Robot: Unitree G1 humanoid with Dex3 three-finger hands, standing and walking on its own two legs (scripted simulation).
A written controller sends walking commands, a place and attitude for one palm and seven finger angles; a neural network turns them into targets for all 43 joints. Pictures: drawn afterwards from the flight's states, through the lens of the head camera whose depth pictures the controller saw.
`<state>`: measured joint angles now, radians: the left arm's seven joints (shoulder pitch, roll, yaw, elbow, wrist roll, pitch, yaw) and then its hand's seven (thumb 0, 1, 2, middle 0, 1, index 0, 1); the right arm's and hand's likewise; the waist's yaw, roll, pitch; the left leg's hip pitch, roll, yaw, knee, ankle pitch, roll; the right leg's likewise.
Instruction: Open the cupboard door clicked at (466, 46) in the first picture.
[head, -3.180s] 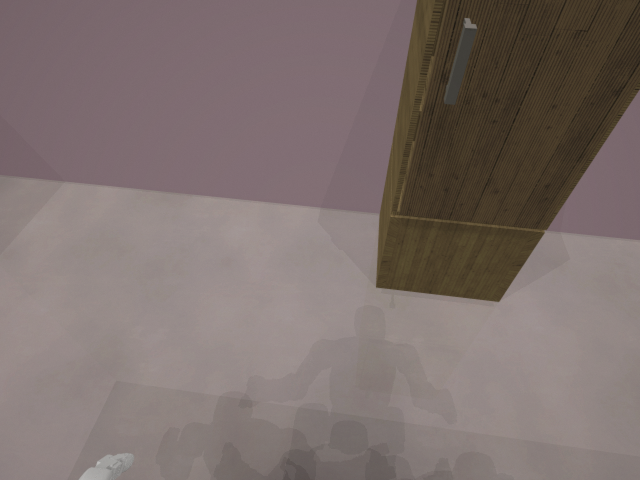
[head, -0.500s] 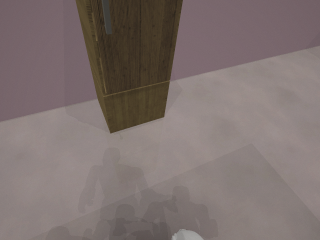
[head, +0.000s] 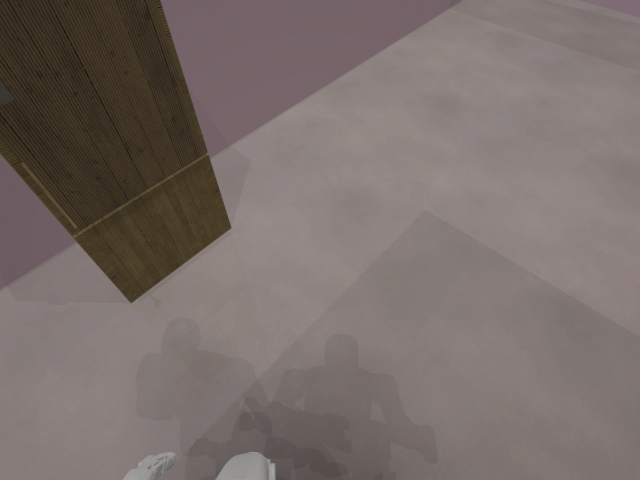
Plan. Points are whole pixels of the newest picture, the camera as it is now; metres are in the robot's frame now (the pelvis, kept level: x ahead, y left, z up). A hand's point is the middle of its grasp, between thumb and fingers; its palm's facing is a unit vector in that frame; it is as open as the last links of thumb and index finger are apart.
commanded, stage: walk to a spot facing it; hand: left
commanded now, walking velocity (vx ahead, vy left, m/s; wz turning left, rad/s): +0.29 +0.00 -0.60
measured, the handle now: out of the picture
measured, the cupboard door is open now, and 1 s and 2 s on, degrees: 0 0 0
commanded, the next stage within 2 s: none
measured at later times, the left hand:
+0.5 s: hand (163, 430) +0.21 +0.25 -0.18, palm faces -0.22 -0.96 -0.14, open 7.4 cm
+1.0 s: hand (281, 284) +0.46 +0.09 -0.17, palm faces -0.56 -0.80 -0.22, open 7.3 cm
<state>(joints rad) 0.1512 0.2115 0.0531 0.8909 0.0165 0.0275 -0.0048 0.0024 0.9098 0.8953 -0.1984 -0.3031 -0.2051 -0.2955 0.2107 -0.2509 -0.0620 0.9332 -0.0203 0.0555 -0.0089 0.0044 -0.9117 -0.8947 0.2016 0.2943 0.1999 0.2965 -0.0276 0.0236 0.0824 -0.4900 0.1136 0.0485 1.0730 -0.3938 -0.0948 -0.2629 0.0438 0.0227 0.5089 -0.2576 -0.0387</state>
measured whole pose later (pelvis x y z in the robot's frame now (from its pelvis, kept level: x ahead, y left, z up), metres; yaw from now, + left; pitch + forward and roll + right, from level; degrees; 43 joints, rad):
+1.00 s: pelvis +0.28 -0.02 -0.01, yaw -36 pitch +0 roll +0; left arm 0.18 0.21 0.06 0.97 0.01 -0.02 0.00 0.00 0.91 0.90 -0.20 -0.30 -0.20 -0.30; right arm 0.23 -0.15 -0.05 0.94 -0.02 0.00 -0.02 0.00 -0.91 -0.89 0.20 0.29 0.20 0.30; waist -0.03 -0.01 0.09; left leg -0.55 0.17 0.02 1.28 -0.35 -0.07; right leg -0.29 0.10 -0.09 0.54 -0.25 -0.13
